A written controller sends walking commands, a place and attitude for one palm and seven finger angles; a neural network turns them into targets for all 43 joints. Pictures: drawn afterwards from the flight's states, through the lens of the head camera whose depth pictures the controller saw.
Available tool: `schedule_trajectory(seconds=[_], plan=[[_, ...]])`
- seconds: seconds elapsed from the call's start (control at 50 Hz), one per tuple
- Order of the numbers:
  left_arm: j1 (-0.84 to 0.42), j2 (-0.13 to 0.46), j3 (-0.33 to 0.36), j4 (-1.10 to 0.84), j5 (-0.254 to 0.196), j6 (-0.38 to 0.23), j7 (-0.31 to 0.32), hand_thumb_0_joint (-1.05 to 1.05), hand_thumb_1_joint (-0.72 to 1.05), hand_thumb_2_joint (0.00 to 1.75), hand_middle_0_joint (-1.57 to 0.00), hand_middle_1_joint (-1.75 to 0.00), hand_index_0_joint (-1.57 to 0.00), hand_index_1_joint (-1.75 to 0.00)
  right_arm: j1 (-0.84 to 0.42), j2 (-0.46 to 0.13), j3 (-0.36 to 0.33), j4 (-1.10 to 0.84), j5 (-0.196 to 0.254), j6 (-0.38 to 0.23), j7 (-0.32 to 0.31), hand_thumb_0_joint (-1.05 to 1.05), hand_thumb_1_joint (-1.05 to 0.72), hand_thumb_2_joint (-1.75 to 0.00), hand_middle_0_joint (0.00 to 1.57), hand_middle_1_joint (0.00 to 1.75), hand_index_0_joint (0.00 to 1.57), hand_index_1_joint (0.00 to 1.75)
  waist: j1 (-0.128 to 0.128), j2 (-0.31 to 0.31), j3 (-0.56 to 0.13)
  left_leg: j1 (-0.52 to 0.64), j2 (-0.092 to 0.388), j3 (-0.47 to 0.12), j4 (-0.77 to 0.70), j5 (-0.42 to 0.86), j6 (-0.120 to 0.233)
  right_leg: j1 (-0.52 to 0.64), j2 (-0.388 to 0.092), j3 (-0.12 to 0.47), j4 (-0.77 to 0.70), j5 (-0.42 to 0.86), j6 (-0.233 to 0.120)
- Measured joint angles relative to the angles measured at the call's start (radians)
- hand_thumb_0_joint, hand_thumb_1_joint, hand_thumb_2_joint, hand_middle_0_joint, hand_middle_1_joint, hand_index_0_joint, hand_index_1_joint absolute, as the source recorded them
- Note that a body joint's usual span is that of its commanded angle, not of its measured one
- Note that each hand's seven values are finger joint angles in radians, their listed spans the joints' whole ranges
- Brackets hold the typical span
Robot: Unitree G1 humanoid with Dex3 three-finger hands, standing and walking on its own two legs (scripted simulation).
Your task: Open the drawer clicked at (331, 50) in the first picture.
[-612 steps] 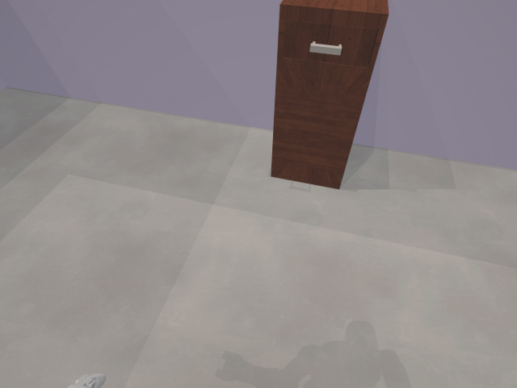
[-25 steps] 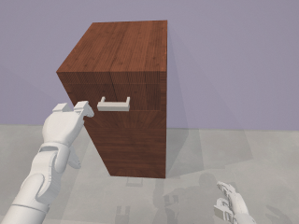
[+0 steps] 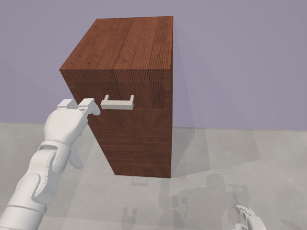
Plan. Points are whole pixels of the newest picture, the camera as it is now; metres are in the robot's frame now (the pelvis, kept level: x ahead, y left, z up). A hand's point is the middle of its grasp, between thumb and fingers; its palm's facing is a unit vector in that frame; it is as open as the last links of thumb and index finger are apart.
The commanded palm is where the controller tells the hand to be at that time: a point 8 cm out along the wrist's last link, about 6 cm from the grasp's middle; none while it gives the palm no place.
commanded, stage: move the hooked fingers above the handle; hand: left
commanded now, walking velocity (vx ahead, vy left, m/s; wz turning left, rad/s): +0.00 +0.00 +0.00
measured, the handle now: (118, 101) +0.54 +0.22 -0.01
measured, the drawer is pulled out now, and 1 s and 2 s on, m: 0.00 0.00 0.00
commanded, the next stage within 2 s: none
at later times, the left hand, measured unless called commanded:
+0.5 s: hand (91, 121) +0.36 +0.23 +0.09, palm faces +0.05 -0.06 -1.00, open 13.9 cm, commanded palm +0.34 +0.23 +0.15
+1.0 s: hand (101, 113) +0.41 +0.22 +0.07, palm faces +0.01 -0.05 -1.00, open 13.9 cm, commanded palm +0.39 +0.22 +0.13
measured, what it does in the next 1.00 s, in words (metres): stands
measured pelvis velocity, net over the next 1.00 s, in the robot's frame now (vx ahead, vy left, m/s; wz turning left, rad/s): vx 0.03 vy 0.00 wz -0.01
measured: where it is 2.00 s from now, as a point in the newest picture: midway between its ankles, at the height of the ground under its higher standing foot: outside the picture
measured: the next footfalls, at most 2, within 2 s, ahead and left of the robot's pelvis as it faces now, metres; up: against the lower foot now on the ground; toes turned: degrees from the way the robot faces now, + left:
none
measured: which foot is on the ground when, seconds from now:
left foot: down 0.00-1.00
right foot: down 0.00-1.00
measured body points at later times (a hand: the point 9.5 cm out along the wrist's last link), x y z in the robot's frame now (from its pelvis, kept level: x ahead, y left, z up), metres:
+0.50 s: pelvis +0.01 -0.01 +0.00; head +0.03 -0.04 +0.45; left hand +0.35 +0.23 +0.15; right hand +0.18 -0.25 -0.12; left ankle +0.03 +0.12 -0.74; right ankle -0.02 -0.12 -0.74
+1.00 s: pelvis +0.03 +0.00 -0.01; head +0.06 -0.03 +0.44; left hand +0.40 +0.22 +0.12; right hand +0.16 -0.25 -0.14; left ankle +0.03 +0.12 -0.74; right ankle -0.02 -0.12 -0.74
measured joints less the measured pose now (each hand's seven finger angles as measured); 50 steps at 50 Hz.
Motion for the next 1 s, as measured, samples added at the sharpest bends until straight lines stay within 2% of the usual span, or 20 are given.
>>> schedule_trajectory(seconds=[0.08,0.16,0.22,0.28,0.36,0.42,0.52,0.62,0.7,0.8,0.9,1.0], plan=[[-0.028,-0.004,0.002,0.039,-0.004,0.053,0.011,0.0,-0.49,0.3,-0.32,-1.2,-0.32,-1.2,-0.016,0.001,0.002,0.007,0.009,0.004,0.001,0.02,-0.9,-0.89,0.2,0.3,0.2,0.3,-0.001,0.01,-0.01,0.002,0.002,-0.001,-0.007,0.005,-0.004,-0.002,0.002,-0.001,0.002,0.001,-0.003],[-0.037,-0.009,-0.017,0.071,-0.012,0.095,-0.027,0.0,-0.49,0.3,-0.32,-1.2,-0.31,-1.2,-0.029,0.004,0.013,-0.002,0.013,0.006,-0.002,0.02,-0.9,-0.89,0.2,0.3,0.2,0.3,-0.007,0.017,-0.017,0.012,0.003,-0.001,-0.018,0.01,-0.006,0.003,0.003,0.0,0.0,0.001,-0.006],[-0.05,-0.01,-0.036,0.103,-0.011,0.081,-0.056,0.0,-0.49,0.3,-0.32,-1.2,-0.31,-1.2,-0.036,0.005,0.023,-0.009,0.011,0.003,-0.012,0.02,-0.9,-0.89,0.2,0.3,0.2,0.3,-0.011,0.015,-0.018,0.014,0.005,-0.003,-0.019,0.01,-0.008,0.005,0.005,-0.002,0.001,-0.002,-0.008],[-0.081,-0.008,-0.047,0.148,-0.004,0.042,-0.069,0.0,-0.49,0.3,-0.32,-1.2,-0.31,-1.2,-0.04,0.009,0.027,-0.01,0.009,-0.005,-0.023,0.01,-0.9,-0.89,0.2,0.3,0.2,0.3,-0.012,0.004,-0.014,0.007,0.007,-0.008,-0.011,0.007,-0.011,0.0,0.008,-0.007,0.006,-0.006,-0.012],[-0.132,-0.003,-0.043,0.2,0.009,-0.011,-0.052,0.0,-0.49,0.3,-0.32,-1.2,-0.32,-1.2,-0.034,0.012,0.02,-0.006,0.008,-0.017,-0.032,0.01,-0.9,-0.89,0.2,0.3,0.2,0.3,-0.013,-0.01,-0.01,-0.013,0.01,-0.013,0.005,-0.002,-0.014,-0.015,0.011,-0.012,0.017,-0.013,-0.016],[-0.168,-0.003,-0.035,0.226,0.02,-0.028,-0.024,0.0,-0.49,0.3,-0.32,-1.2,-0.32,-1.2,-0.023,0.01,0.01,0.0,0.008,-0.021,-0.032,0.01,-0.9,-0.89,0.2,0.3,0.2,0.3,-0.015,-0.014,-0.015,-0.032,0.011,-0.014,0.019,-0.011,-0.015,-0.031,0.012,-0.012,0.025,-0.018,-0.016],[-0.216,-0.014,-0.031,0.275,0.025,0.003,0.005,0.0,-0.49,0.3,-0.32,-1.2,-0.32,-1.2,0.0,0.002,-0.003,0.011,0.012,-0.01,-0.024,0.01,-0.9,-0.89,0.2,0.3,0.2,0.3,-0.025,-0.009,-0.031,-0.057,0.009,-0.007,0.034,-0.025,-0.012,-0.057,0.009,-0.005,0.038,-0.029,-0.012],[-0.234,-0.024,-0.04,0.318,0.028,0.043,-0.01,0.0,-0.49,0.3,-0.32,-1.2,-0.31,-1.2,0.022,-0.002,-0.006,0.009,0.014,0.008,-0.018,0.01,-0.9,-0.89,0.2,0.3,0.2,0.3,-0.04,-0.009,-0.042,-0.071,0.006,0.006,0.041,-0.038,-0.007,-0.078,0.005,0.009,0.049,-0.039,-0.007],[-0.22,-0.028,-0.034,0.309,0.029,0.024,-0.015,0.0,-0.49,0.3,-0.32,-1.2,-0.31,-1.2,0.04,0.001,-0.012,0.006,0.01,0.015,-0.018,0.01,-0.9,-0.89,0.2,0.3,0.2,0.3,-0.049,-0.014,-0.049,-0.079,0.006,0.015,0.051,-0.051,-0.004,-0.088,0.004,0.017,0.057,-0.049,-0.004],[-0.235,-0.031,-0.033,0.319,0.043,0.006,0.014,0.0,-0.49,0.3,-0.32,-1.2,-0.32,-1.2,0.052,0.005,-0.024,0.009,0.01,0.013,-0.016,0.01,-0.9,-0.89,0.2,0.3,0.2,0.3,-0.051,-0.021,-0.055,-0.1,0.006,0.015,0.075,-0.067,-0.002,-0.105,0.003,0.018,0.074,-0.061,-0.002],[-0.274,-0.041,-0.043,0.355,0.057,0.034,0.049,0.0,-0.49,0.3,-0.32,-1.2,-0.32,-1.2,0.051,0.007,-0.03,0.015,0.012,0.014,-0.009,0.01,-0.9,-0.89,0.2,0.3,0.2,0.3,-0.05,-0.019,-0.067,-0.122,0.005,0.014,0.093,-0.077,-0.001,-0.125,0.001,0.017,0.088,-0.069,-0.001],[-0.326,-0.048,-0.063,0.432,0.063,0.073,0.041,0.0,-0.49,0.3,-0.32,-1.2,-0.31,-1.2,0.045,0.011,-0.023,0.014,0.016,0.021,-0.009,0.01,-0.9,-0.89,0.2,0.3,0.2,0.3,-0.057,-0.021,-0.076,-0.134,0.004,0.013,0.101,-0.08,-0.001,-0.137,0.001,0.017,0.097,-0.073,-0.001]])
